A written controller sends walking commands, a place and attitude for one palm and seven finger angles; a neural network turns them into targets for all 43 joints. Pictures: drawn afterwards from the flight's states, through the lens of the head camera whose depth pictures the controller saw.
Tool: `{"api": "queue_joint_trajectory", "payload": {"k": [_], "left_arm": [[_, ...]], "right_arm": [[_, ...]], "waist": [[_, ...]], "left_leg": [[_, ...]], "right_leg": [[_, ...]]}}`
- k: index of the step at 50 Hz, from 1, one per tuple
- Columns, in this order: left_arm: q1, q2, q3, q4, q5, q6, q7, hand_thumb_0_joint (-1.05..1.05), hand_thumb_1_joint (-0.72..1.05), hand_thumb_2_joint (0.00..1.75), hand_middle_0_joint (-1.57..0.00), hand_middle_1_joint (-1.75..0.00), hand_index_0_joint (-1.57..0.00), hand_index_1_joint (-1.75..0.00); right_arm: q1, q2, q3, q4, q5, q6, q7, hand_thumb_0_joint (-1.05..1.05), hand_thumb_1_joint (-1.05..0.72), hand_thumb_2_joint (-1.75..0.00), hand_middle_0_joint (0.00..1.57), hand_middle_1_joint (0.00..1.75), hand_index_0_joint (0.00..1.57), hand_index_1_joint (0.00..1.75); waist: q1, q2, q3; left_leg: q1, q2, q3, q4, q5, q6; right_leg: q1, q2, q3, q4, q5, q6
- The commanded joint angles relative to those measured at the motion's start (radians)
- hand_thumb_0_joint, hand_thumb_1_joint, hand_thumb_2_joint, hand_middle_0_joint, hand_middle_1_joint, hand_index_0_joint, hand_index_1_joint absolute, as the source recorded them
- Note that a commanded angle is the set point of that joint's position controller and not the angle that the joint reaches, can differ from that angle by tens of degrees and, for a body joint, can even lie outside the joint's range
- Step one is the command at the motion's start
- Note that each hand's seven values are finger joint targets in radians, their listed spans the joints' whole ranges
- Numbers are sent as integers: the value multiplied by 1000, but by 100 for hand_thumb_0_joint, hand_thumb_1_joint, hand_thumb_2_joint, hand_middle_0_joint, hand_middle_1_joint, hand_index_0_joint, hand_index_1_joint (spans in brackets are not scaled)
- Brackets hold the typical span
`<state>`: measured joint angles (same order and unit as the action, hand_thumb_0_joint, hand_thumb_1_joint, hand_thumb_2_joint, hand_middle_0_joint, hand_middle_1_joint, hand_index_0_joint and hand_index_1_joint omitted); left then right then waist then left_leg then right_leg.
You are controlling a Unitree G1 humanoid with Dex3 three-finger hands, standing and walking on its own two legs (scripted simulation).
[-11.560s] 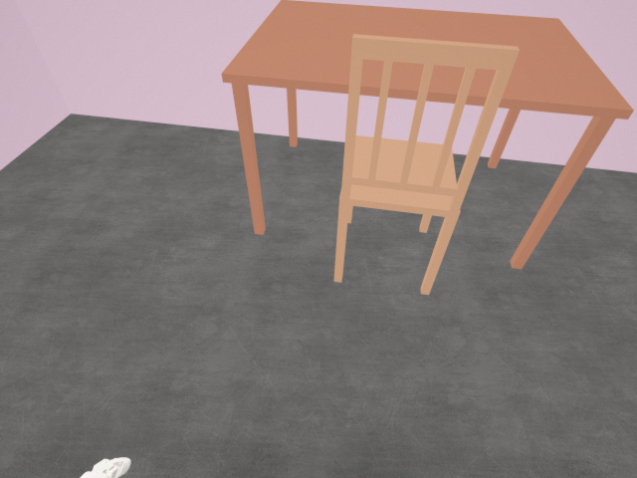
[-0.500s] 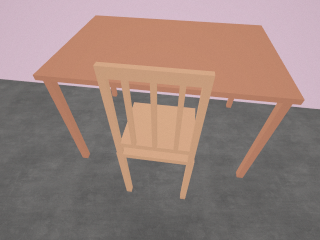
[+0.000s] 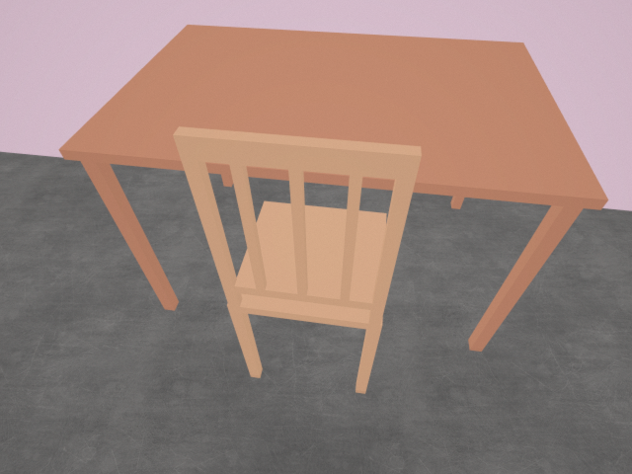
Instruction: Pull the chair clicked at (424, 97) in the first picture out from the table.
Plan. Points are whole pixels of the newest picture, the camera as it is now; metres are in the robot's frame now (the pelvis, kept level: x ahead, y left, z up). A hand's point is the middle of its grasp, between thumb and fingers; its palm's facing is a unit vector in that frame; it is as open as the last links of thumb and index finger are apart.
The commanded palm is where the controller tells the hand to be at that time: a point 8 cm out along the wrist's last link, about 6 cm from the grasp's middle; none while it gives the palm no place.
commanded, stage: look again from close up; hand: left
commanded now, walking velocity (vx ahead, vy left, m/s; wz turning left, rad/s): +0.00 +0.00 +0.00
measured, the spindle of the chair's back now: (299, 239) +0.54 +0.06 -0.07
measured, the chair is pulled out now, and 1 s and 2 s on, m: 0.00 0.00 0.00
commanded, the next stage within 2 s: none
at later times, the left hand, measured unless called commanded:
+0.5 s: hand out of the picture +0.02 +0.14 -0.17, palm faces +0.03 -0.98 -0.18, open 7.3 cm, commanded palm none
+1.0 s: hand out of the picture +0.02 +0.13 -0.17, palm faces +0.03 -0.98 -0.17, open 7.3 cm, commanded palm none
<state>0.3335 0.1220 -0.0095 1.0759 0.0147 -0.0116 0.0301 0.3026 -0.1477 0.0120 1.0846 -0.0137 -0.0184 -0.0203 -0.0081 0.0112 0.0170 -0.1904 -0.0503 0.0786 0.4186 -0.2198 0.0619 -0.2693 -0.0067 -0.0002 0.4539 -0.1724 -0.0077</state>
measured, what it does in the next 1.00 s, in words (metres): stands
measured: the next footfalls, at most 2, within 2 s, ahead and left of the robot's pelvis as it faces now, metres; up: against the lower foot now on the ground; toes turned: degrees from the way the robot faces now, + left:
none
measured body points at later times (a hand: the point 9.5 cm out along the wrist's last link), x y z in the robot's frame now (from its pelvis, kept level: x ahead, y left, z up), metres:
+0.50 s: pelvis +0.03 -0.02 +0.00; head +0.04 -0.02 +0.45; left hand +0.02 +0.20 -0.16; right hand +0.03 -0.24 -0.16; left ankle +0.01 +0.08 -0.74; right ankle +0.04 -0.11 -0.74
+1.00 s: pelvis +0.04 -0.03 +0.00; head +0.05 -0.03 +0.45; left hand +0.02 +0.19 -0.16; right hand +0.02 -0.24 -0.16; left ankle +0.01 +0.08 -0.74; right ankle +0.04 -0.11 -0.74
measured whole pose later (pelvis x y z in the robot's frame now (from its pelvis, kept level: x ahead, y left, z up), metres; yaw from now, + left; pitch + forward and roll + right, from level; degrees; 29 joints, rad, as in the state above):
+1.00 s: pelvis +0.04 -0.03 +0.00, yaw +0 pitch -1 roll +0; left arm 0.33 0.13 -0.02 1.11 0.00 -0.02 0.04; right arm 0.30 -0.13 0.03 1.15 -0.01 -0.03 -0.03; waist 0.00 0.00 0.02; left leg -0.11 -0.01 0.06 0.37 -0.25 0.02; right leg -0.19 0.03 -0.02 0.41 -0.21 -0.04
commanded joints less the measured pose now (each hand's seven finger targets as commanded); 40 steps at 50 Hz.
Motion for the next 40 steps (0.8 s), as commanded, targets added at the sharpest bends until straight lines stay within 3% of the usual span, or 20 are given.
{"api": "queue_joint_trajectory", "payload": {"k": [1,6,13,19,31,32,40], "left_arm": [[42,92,12,-23,-4,-25,6,0,90,90,-20,-30,-20,-30],[37,96,9,-10,-7,-28,7,0,90,90,-20,-30,-20,-30],[34,103,9,-5,-7,-23,8,0,90,90,-20,-30,-20,-30],[34,108,8,-3,-9,-26,8,0,90,90,-20,-30,-20,-30],[41,104,8,2,-10,-27,10,0,90,90,-20,-30,-20,-30],[39,107,9,1,-8,-24,10,0,90,90,-20,-30,-20,-30],[50,100,8,7,-9,-25,10,0,90,90,-20,-30,-20,-30]], "right_arm": [[58,-89,-15,-17,6,-19,-7,0,-90,-90,20,30,20,30],[46,-88,-10,3,7,-21,-10,0,-90,-90,20,30,20,30],[29,-85,-9,13,8,-14,-12,0,-90,-90,20,30,20,30],[30,-88,-7,21,7,-17,-13,0,-90,-90,20,30,20,30],[42,-86,-5,34,6,-20,-15,0,-90,-90,20,30,20,30],[37,-81,-6,35,8,-17,-16,0,-90,-90,20,30,20,30],[47,-78,-3,39,6,-19,-16,0,-90,-90,20,30,20,30]], "waist": [[0,-45,21],[0,-41,17],[5,-20,56],[6,-24,26],[7,-20,27],[10,-30,60],[11,-17,63]], "left_leg": [[-36,130,-145,-108,2,-17],[-12,132,-136,-95,69,-21],[-25,132,-128,-103,39,-26],[-1,135,-124,-101,72,-28],[19,142,-125,-114,87,-29],[7,143,-122,-119,69,-28],[12,143,-123,-125,62,-29]], "right_leg": [[37,-93,123,-90,29,-42],[58,-95,121,-89,98,-42],[60,-93,122,-112,66,-41],[89,-97,118,-109,117,-41],[99,-91,116,-110,124,-42],[85,-88,110,-118,104,-41],[75,-87,113,-118,85,-43]]}}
